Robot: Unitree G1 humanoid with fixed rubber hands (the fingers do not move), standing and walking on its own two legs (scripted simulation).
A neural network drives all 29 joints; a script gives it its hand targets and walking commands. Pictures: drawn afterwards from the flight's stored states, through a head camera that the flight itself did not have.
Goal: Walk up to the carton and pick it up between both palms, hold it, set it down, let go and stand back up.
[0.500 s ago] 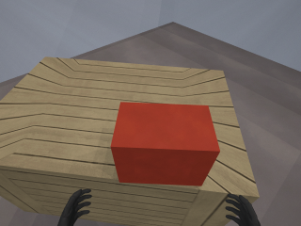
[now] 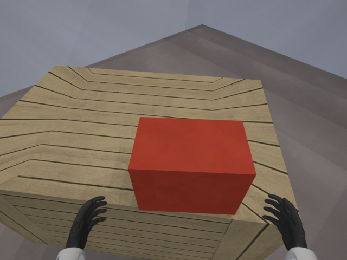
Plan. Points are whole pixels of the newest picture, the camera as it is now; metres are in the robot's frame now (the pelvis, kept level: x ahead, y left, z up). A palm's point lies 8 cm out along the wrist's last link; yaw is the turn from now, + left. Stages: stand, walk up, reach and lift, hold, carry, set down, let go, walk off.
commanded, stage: reach and lift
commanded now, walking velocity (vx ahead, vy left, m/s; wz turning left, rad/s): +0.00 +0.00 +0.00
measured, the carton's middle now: (188, 167) +0.37 -0.01 -0.03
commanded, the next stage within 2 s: none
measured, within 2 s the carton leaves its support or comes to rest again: neither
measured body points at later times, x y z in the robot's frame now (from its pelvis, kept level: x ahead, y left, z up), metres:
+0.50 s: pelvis +0.01 -0.01 +0.01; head +0.00 -0.01 +0.46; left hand +0.28 +0.23 +0.04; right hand +0.27 -0.24 +0.03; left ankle +0.03 +0.11 -0.74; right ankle -0.02 -0.10 -0.74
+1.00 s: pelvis +0.00 -0.01 +0.01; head +0.02 -0.01 +0.46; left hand +0.36 +0.23 +0.10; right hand +0.34 -0.25 +0.09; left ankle +0.03 +0.11 -0.74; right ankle -0.02 -0.10 -0.74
